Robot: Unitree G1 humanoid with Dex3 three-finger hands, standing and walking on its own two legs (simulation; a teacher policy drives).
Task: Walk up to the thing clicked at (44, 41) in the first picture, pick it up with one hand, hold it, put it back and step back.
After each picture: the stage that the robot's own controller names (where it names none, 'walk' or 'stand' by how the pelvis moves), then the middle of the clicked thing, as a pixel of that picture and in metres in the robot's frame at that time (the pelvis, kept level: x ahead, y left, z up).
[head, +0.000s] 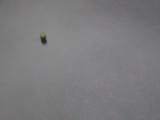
stand; (43, 38) +1.41 +0.47 -0.72
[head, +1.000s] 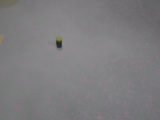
walk; (59, 42) +1.32 +0.21 -0.69
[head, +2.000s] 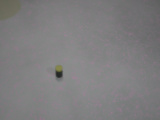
walk; (59, 71) +0.88 +0.17 -0.71
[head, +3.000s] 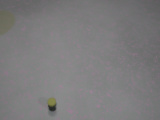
walk; (52, 104) +0.57 +0.19 -0.71
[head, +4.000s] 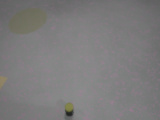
stand; (69, 109) +0.52 +0.11 -0.70
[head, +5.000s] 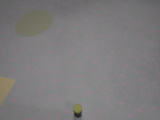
stand; (77, 111) +0.52 +0.06 -0.71
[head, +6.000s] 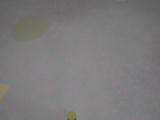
stand; (71, 118) +0.49 +0.08 -0.72
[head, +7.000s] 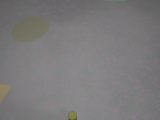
stand; (72, 118) +0.50 +0.08 -0.73
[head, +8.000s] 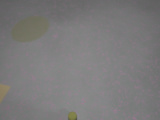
stand; (72, 118) +0.49 +0.08 -0.73
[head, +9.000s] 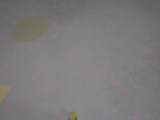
stand; (72, 118) +0.49 +0.08 -0.73
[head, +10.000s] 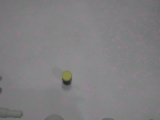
go down; (66, 78) +0.53 +0.08 -0.56
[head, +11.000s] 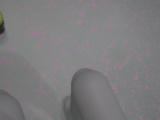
go down; out of the picture +0.56 +0.19 -0.30
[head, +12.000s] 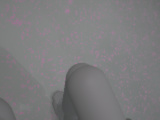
close in; out of the picture +0.56 +0.21 -0.28
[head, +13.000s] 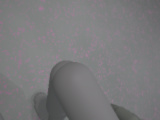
close in; out of the picture +0.55 +0.24 -0.28
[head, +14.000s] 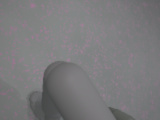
close; out of the picture +0.55 +0.24 -0.29
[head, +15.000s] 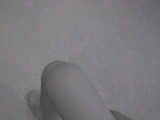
close; out of the picture +0.55 +0.24 -0.29
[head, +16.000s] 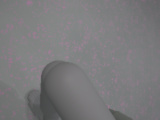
close in; out of the picture +0.55 +0.24 -0.29
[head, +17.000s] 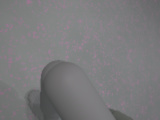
close in; out of the picture +0.55 +0.24 -0.29
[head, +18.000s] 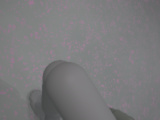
close in; out of the picture +0.55 +0.24 -0.28
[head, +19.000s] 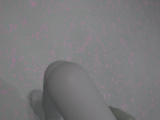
close in; out of the picture +0.55 +0.24 -0.29
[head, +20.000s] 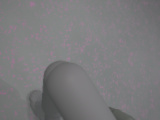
close in; out of the picture +0.55 +0.24 -0.29
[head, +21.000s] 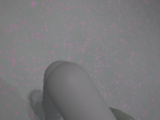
close in; out of the picture +0.55 +0.24 -0.29
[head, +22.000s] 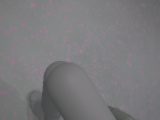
close in; out of the picture +0.55 +0.24 -0.29
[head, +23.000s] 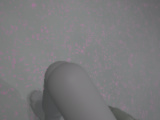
close in; out of the picture +0.55 +0.24 -0.29
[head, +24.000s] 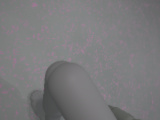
close in; out of the picture +0.55 +0.24 -0.29
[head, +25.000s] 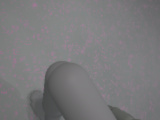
close in; out of the picture +0.55 +0.24 -0.29
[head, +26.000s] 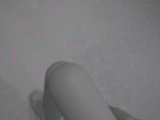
close in; out of the picture +0.55 +0.24 -0.29
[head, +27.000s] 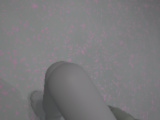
close in; out of the picture +0.55 +0.24 -0.29
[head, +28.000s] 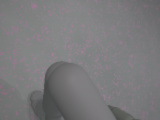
close in; out of the picture +0.55 +0.24 -0.29
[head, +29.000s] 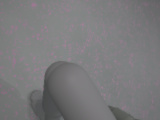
close in; out of the picture +0.55 +0.24 -0.29
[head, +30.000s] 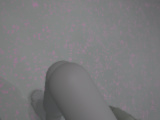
close in; out of the picture +0.55 +0.24 -0.29
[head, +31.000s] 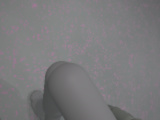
close in; out of the picture +0.55 +0.24 -0.29
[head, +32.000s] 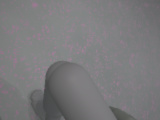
close in; out of the picture +0.55 +0.24 -0.29
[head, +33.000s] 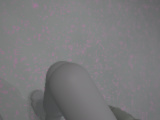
close in; out of the picture +0.55 +0.24 -0.29
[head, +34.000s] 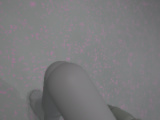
close in; out of the picture +0.55 +0.24 -0.29
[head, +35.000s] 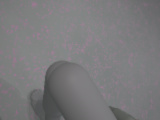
close in; out of the picture +0.55 +0.24 -0.29
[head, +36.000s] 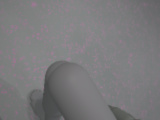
close in; out of the picture +0.55 +0.24 -0.29
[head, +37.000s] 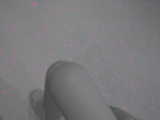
close in; out of the picture +0.55 +0.24 -0.29
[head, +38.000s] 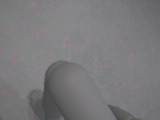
close in; out of the picture +0.55 +0.24 -0.29
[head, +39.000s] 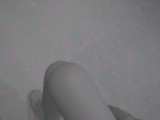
close in; out of the picture +0.55 +0.24 -0.29
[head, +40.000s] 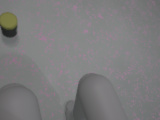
stand; (9, 25) +0.56 +0.20 -0.32
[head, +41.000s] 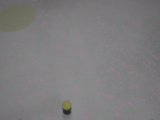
stand; (67, 107) +0.52 +0.08 -0.64
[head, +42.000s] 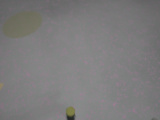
stand; (70, 114) +0.50 +0.07 -0.66
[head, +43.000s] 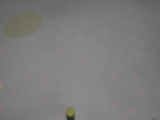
stand; (70, 114) +0.50 +0.07 -0.66
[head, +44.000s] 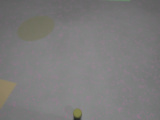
stand; (77, 115) +0.52 +0.06 -0.72
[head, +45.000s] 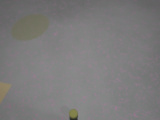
stand; (73, 116) +0.50 +0.08 -0.73
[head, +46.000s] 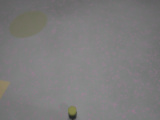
walk; (72, 113) +0.50 +0.08 -0.72
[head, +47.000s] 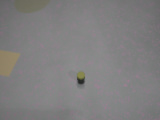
walk; (81, 78) +0.70 +0.05 -0.71
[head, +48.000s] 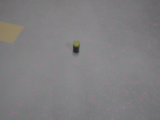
walk; (76, 47) +1.07 +0.02 -0.70
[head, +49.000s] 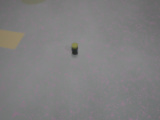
stand; (74, 48) +1.13 +0.08 -0.70
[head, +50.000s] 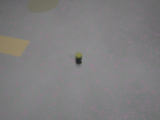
stand; (78, 58) +1.10 +0.07 -0.72
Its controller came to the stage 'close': yes
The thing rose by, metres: 0.00
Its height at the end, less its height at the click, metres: +0.00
